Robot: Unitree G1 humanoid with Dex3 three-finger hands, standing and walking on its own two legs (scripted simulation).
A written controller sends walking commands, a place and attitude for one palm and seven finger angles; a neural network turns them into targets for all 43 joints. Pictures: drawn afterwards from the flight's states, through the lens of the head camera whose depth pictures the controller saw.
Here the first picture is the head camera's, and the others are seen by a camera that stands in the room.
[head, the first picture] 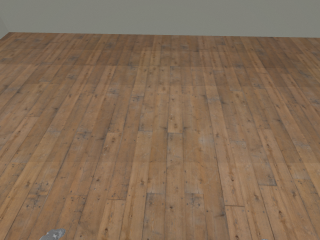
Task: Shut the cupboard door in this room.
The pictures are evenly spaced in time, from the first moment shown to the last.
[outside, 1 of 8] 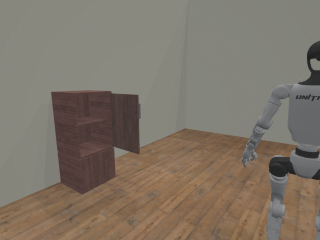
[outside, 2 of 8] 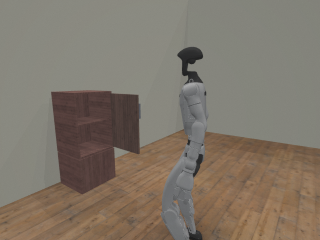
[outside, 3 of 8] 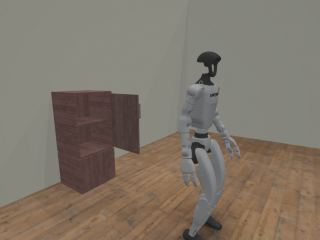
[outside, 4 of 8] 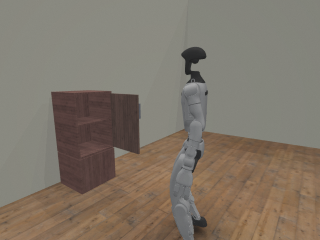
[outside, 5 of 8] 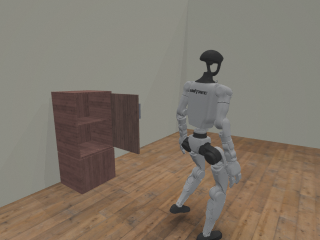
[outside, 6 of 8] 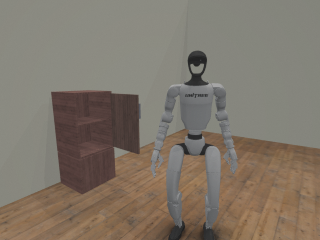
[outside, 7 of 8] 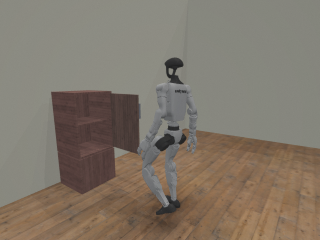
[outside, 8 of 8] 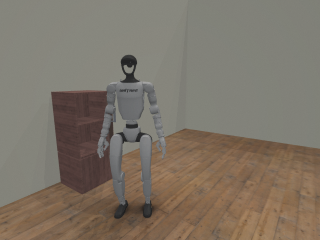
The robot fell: no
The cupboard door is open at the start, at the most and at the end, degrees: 87 91 44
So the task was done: no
